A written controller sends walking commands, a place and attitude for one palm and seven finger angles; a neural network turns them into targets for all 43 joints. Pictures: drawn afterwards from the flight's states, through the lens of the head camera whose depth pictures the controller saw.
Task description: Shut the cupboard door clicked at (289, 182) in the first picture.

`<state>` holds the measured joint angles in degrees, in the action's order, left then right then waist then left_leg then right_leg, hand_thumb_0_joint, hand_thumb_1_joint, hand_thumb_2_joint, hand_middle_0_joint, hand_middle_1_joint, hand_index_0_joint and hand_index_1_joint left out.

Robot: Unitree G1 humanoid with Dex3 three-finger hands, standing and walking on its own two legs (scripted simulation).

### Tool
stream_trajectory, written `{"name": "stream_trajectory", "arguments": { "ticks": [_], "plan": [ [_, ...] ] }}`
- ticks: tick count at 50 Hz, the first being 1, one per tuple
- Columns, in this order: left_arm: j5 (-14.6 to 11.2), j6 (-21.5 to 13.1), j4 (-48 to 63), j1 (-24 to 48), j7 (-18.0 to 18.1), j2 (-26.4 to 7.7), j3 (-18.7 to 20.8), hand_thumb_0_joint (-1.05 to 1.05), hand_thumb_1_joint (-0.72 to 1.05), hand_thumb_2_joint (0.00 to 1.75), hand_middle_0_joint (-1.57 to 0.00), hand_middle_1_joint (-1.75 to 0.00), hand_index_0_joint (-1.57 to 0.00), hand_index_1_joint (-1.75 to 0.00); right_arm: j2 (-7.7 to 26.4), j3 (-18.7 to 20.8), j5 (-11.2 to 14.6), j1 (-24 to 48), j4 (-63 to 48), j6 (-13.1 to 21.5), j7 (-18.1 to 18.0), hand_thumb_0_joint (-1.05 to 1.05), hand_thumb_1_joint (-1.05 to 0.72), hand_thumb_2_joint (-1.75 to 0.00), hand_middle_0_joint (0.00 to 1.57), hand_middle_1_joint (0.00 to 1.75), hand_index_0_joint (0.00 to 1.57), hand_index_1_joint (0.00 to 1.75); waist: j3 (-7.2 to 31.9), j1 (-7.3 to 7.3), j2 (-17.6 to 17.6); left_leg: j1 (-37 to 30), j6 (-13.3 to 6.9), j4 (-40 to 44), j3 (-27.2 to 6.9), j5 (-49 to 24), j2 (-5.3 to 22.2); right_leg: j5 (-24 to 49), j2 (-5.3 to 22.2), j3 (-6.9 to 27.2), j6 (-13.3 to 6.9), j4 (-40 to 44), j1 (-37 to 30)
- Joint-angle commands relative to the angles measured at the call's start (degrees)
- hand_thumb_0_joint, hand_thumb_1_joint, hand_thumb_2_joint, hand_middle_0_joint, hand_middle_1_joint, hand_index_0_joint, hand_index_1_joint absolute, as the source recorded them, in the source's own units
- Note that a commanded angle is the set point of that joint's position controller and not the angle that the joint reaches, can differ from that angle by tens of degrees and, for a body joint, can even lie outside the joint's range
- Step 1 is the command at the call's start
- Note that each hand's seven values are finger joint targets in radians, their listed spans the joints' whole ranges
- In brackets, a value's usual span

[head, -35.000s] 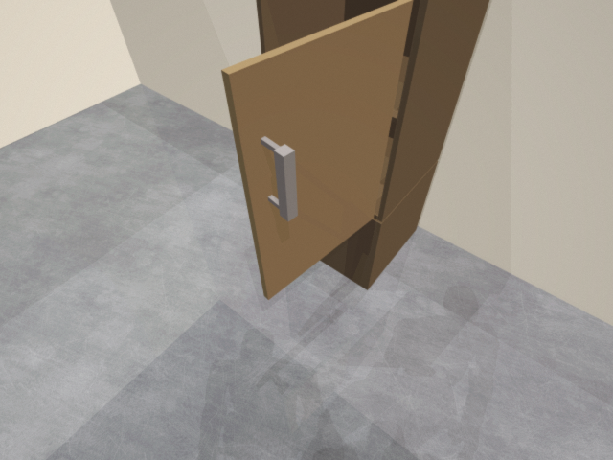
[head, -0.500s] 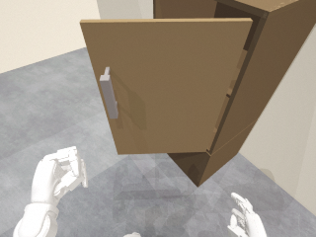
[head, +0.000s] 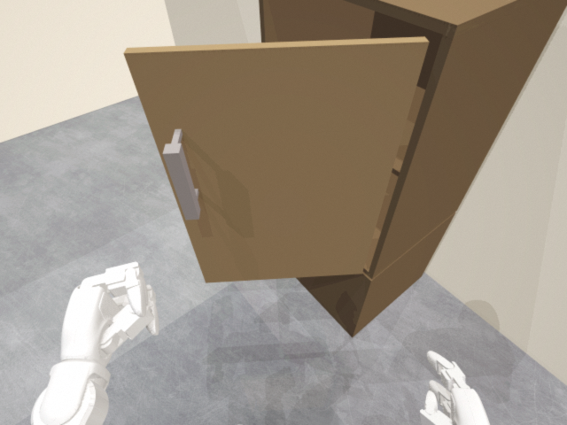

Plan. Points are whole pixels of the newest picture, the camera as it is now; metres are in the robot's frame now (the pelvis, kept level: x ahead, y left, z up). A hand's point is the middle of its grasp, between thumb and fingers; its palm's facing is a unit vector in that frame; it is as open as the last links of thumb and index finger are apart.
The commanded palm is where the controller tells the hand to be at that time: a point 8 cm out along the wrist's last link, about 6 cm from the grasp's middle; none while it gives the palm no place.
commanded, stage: bring the fist close to the handle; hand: left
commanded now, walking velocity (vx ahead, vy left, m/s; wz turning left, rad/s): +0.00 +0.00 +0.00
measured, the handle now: (185, 175) +0.48 +0.21 +0.09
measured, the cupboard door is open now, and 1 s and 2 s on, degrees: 55 55 50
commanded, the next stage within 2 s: push the door shut along its arc in 1.46 s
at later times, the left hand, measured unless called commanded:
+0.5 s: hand (173, 263) +0.30 +0.18 +0.10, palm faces +0.11 -0.99 -0.02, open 3.1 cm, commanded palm +0.27 +0.22 +0.09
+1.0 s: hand (196, 224) +0.37 +0.16 +0.10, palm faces +0.13 -0.99 -0.02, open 3.1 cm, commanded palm +0.34 +0.21 +0.09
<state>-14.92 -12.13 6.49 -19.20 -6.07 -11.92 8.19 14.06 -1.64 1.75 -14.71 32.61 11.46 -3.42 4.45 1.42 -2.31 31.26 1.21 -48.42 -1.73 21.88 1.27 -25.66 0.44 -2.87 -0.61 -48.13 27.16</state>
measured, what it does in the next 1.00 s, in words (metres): stands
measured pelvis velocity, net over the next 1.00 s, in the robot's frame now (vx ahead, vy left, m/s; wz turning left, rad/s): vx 0.00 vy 0.01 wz -0.02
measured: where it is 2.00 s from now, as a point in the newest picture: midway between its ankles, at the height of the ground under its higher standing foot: outside the picture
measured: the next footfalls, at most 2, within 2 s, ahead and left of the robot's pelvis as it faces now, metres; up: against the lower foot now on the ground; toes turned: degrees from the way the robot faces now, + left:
none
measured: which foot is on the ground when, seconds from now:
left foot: down 0.00-1.00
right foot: down 0.00-1.00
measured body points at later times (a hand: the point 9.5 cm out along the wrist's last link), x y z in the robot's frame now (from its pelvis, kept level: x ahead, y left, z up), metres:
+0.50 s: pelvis +0.00 +0.00 +0.00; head +0.02 -0.01 +0.45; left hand +0.29 +0.23 +0.10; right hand +0.16 -0.23 -0.08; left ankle +0.03 +0.13 -0.70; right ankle -0.01 -0.11 -0.70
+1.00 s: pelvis +0.00 +0.01 +0.00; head +0.03 +0.00 +0.45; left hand +0.35 +0.21 +0.10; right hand +0.14 -0.24 -0.10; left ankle +0.03 +0.13 -0.70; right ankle -0.01 -0.11 -0.70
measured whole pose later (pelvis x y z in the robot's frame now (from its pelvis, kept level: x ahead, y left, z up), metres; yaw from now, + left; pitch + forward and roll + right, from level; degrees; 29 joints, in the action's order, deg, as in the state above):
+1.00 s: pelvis +0.00 +0.01 +0.00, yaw -1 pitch +6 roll +0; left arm -9.0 -11.8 -23.6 14.8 2.1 -10.4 8.2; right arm 13.7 -1.1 1.2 -14.1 36.6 5.5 -2.4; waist 4.1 -1.0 -1.7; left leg 32.2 0.7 -46.6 -0.3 20.8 1.3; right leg -24.2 0.5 -1.4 -0.1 -46.6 28.8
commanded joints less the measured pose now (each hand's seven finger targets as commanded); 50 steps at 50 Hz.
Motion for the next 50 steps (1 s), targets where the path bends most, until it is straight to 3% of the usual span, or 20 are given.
{"name": "stream_trajectory", "arguments": {
  "ticks": [1,4,5,7,12,15,19,20,21,23,26,30,31,37,39,40,42,45,49,50],
  "plan": [
    [-0.7,-3.6,11.8,6.5,-0.2,-6.8,3.9,0.0,0.9,0.9,-1.3,-1.5,-1.3,-1.5,6.0,2.3,0.4,5.1,-9.4,3.4,-0.3,0.0,-0.9,-0.9,0.2,0.3,0.2,0.3,6.5,-0.23,2.8,-4.4,-2.6,6.1,1.2,-8.0,-2.1,12.6,-0.6,2.4,0.4,9.3,-1.7],
    [-0.9,-3.8,12.3,8.8,-0.1,-7.1,4.3,0.0,0.9,0.9,-1.3,-1.5,-1.3,-1.5,6.0,2.2,0.3,4.9,-9.2,3.3,-0.3,0.0,-0.9,-0.9,0.2,0.3,0.2,0.3,7.5,-0.31,1.8,-4.9,-2.6,6.0,1.2,-8.7,-2.3,13.9,-0.7,2.1,0.4,8.8,-1.8],
    [-0.9,-3.7,11.5,9.8,0.1,-8.3,5.4,0.0,0.9,0.9,-1.3,-1.5,-1.3,-1.5,6.2,2.3,0.2,4.5,-8.7,3.2,-0.5,0.0,-0.9,-0.9,0.2,0.3,0.2,0.3,7.3,-0.71,3.5,-4.4,-2.7,5.6,1.0,-8.7,-2.2,14.0,-0.7,2.4,0.5,8.9,-1.8],
    [-0.5,-3.9,10.5,14.2,0.0,-6.5,3.2,0.0,0.9,0.9,-1.3,-1.5,-1.3,-1.5,6.1,2.2,0.4,5.1,-8.5,3.2,-0.5,0.0,-0.9,-0.9,0.2,0.3,0.2,0.3,6.0,-1.41,1.7,-4.6,-2.6,5.9,1.0,-7.1,-2.1,11.5,-0.7,2.3,0.5,9.3,0.1],
    [0.8,-3.2,8.1,20.4,0.9,-5.2,0.6,0.0,0.9,0.9,-1.3,-1.5,-1.3,-1.5,6.2,2.1,0.4,5.0,-7.7,3.4,-0.6,0.0,-0.9,-0.9,0.2,0.3,0.2,0.3,8.4,-1.7,0.3,-6.3,-2.7,6.4,0.5,-6.7,-2.0,10.7,-0.7,1.6,0.2,8.9,0.3],
    [1.0,-1.9,3.6,20.2,1.8,-8.6,4.7,0.0,0.9,0.9,-1.3,-1.5,-1.3,-1.5,6.6,2.3,0.1,4.6,-7.2,2.7,-0.6,0.0,-0.9,-0.9,0.2,0.3,0.2,0.3,9.6,-0.44,4.1,-5.5,-2.7,6.6,0.6,-8.8,-1.9,13.2,-0.8,1.9,0.2,8.9,-2.1],
    [1.6,-1.2,2.3,25.4,3.1,-6.2,3.0,0.0,0.9,0.9,-1.3,-1.5,-1.3,-1.5,6.0,2.1,0.2,5.2,-7.2,1.7,-0.1,0.0,-0.9,-0.9,0.2,0.3,0.2,0.3,10.0,-0.33,0.3,-7.2,-2.4,7.4,1.2,-10.2,-2.0,15.5,-0.7,1.2,0.0,8.5,-2.2],
    [1.8,-1.1,1.1,25.4,3.6,-7.8,4.5,0.0,0.9,0.9,-1.3,-1.5,-1.3,-1.5,6.3,2.3,0.1,5.0,-7.0,1.4,-0.1,0.0,-0.9,-0.9,0.2,0.3,0.2,0.3,9.8,-0.23,2.1,-6.7,-2.4,7.4,1.1,-10.5,-1.8,15.5,-0.8,1.2,-0.1,8.6,-2.7],
    [2.2,-1.3,1.1,26.6,3.8,-5.8,2.5,0.0,0.9,0.9,-1.3,-1.5,-1.3,-1.5,6.1,2.3,0.1,5.3,-7.2,1.2,0.1,0.0,-0.9,-0.9,0.2,0.3,0.2,0.3,10.2,-0.66,2.1,-7.2,-2.5,7.5,1.3,-10.9,-1.8,16.1,-0.7,1.2,0.0,8.5,-2.6],
    [2.2,-1.6,0.5,27.0,4.2,-6.0,3.1,0.0,0.9,0.9,-1.3,-1.5,-1.3,-1.5,6.2,2.5,0.1,5.0,-7.1,1.0,0.3,0.0,-0.9,-0.9,0.2,0.3,0.2,0.3,11.1,-0.3,1.5,-8.0,-2.4,7.4,1.5,-12.0,-1.9,17.9,-0.8,1.2,0.0,8.3,-3.1],
    [2.9,-2.0,-0.9,28.8,4.5,-4.9,1.5,0.0,0.9,0.9,-1.3,-1.5,-1.3,-1.5,6.3,2.6,0.0,4.8,-7.0,0.5,0.5,0.0,-0.9,-0.9,0.2,0.3,0.2,0.3,10.9,-0.85,2.7,-7.8,-2.4,7.6,1.6,-11.8,-1.7,17.6,-0.8,1.0,0.1,8.4,-2.9],
    [3.7,-2.3,-3.1,33.3,5.4,-6.8,2.9,0.0,0.9,0.9,-1.3,-1.5,-1.3,-1.5,6.6,2.8,0.0,4.4,-6.2,-0.4,0.4,0.0,-0.9,-0.9,0.2,0.3,0.2,0.3,10.9,-1.11,2.2,-8.0,-2.5,7.6,1.6,-11.7,-1.5,17.2,-1.0,1.2,0.0,8.5,-2.4],
    [3.6,-2.3,-3.1,35.0,5.4,-4.9,1.3,0.0,0.9,0.9,-1.3,-1.5,-1.3,-1.5,6.4,2.8,0.0,4.7,-6.2,-0.5,0.6,0.0,-0.9,-0.9,0.2,0.3,0.2,0.3,11.6,-1.52,1.5,-8.5,-2.5,7.6,1.7,-11.6,-1.7,17.4,-0.8,1.1,0.0,8.4,-2.3],
    [4.4,-3.2,-6.6,42.6,6.6,-4.5,0.6,0.0,0.9,0.9,-1.3,-1.5,-1.3,-1.5,6.6,3.0,-0.1,4.1,-5.0,-1.3,0.5,0.0,-0.9,-0.9,0.2,0.3,0.2,0.3,12.8,-2.4,1.6,-9.4,-2.3,7.4,1.4,-11.9,-1.4,17.6,-1.0,0.9,-0.1,8.2,-1.5],
    [4.6,-3.1,-8.9,42.6,6.9,-4.8,1.2,0.0,0.9,0.9,-1.3,-1.5,-1.3,-1.5,6.6,3.1,-0.1,3.9,-4.7,-1.6,0.6,0.0,-0.9,-0.9,0.2,0.3,0.2,0.3,13.0,-1.83,1.0,-9.5,-2.2,7.4,1.5,-12.4,-1.4,18.3,-1.0,0.9,-0.3,8.0,-1.6],
    [4.8,-2.8,-11.3,43.1,7.2,-6.0,2.2,0.0,0.9,0.9,-1.3,-1.5,-1.3,-1.5,7.0,3.1,-0.1,3.3,-4.4,-1.9,0.5,0.0,-0.9,-0.9,0.2,0.3,0.2,0.3,12.5,-2.12,4.0,-8.4,-2.4,7.4,1.4,-11.8,-1.3,17.6,-1.1,1.0,0.0,8.5,-1.7],
    [5.0,-2.9,-12.5,47.8,7.4,-4.9,1.1,0.0,0.9,0.9,-1.3,-1.5,-1.3,-1.5,6.8,3.0,-0.1,3.6,-4.1,-2.4,0.6,0.0,-0.9,-0.9,0.2,0.3,0.2,0.3,12.7,-2.63,2.7,-8.6,-2.3,7.7,1.6,-11.0,-1.4,16.9,-1.0,1.1,0.0,8.5,-1.2],
    [5.2,-3.2,-16.1,49.5,8.2,-8.1,4.4,0.0,0.9,0.9,-1.3,-1.5,-1.3,-1.5,7.2,3.2,-0.2,2.9,-3.5,-3.0,0.5,0.0,-0.9,-0.9,0.2,0.3,0.2,0.3,13.4,-2.18,3.3,-8.0,-2.4,7.4,1.8,-11.3,-1.3,17.3,-1.1,1.4,0.0,8.8,-1.8],
    [5.7,-4.5,-19.0,55.4,8.2,-4.9,1.5,0.0,0.9,0.9,-1.3,-1.5,-1.3,-1.5,6.8,3.3,-0.2,2.5,-3.2,-3.4,0.8,0.0,-0.9,-0.9,0.2,0.3,0.2,0.3,14.7,-2.88,0.7,-9.1,-2.1,7.0,1.7,-12.5,-1.3,18.7,-1.0,1.2,-0.3,7.9,-0.8],
    [6.0,-4.5,-20.9,56.3,8.6,-6.4,2.7,0.0,0.9,0.9,-1.3,-1.5,-1.3,-1.5,7.2,3.5,-0.3,2.0,-2.8,-3.5,0.8,0.0,-0.9,-0.9,0.2,0.3,0.2,0.3,14.6,-3.27,2.3,-8.6,-2.3,6.6,1.6,-12.1,-1.1,18.3,-1.2,1.3,-0.1,8.1,-0.4]
  ]
}}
